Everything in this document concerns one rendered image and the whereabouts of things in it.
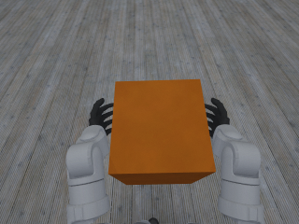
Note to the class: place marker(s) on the carton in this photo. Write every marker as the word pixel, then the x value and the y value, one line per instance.
pixel 159 133

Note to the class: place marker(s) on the robot right forearm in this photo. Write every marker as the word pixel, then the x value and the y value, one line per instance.
pixel 240 176

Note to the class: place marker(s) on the robot left forearm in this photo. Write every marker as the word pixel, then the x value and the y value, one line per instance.
pixel 88 199

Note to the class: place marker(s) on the robot right hand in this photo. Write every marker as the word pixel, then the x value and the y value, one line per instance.
pixel 220 116

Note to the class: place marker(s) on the robot left hand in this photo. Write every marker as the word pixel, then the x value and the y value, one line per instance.
pixel 96 115

